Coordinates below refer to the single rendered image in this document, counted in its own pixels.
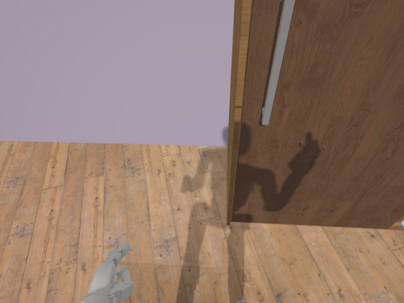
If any handle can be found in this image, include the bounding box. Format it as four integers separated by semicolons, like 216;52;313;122
262;0;295;125

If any left robot hand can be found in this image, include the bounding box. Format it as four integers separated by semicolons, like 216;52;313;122
87;244;134;303

